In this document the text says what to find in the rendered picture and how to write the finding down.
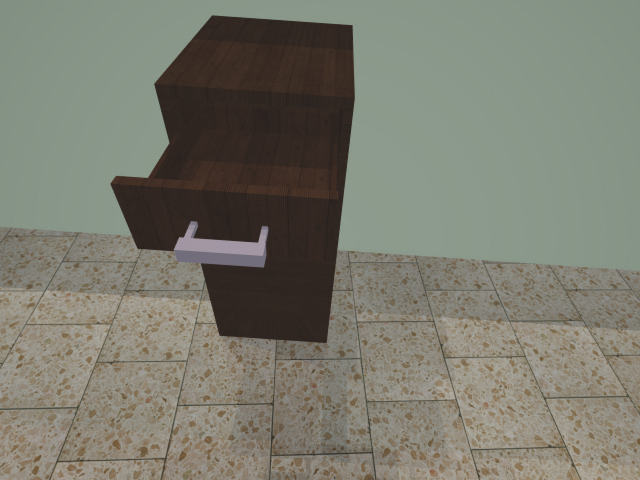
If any handle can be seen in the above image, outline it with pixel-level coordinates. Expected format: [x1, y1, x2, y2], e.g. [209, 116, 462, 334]
[174, 221, 269, 268]

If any drawer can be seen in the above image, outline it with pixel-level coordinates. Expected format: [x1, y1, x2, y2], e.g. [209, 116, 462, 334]
[110, 103, 339, 262]

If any cabinet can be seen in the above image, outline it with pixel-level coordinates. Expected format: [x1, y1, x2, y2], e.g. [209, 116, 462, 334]
[154, 15, 355, 343]

